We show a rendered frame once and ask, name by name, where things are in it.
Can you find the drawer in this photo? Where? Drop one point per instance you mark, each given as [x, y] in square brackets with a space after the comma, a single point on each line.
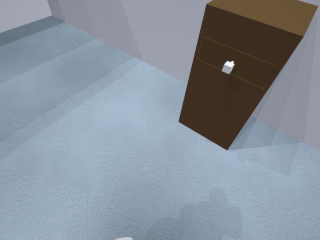
[247, 67]

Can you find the handle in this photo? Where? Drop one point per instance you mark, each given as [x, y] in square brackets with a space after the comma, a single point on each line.
[228, 66]

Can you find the cabinet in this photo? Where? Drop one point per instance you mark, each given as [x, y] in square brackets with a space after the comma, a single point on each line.
[217, 105]

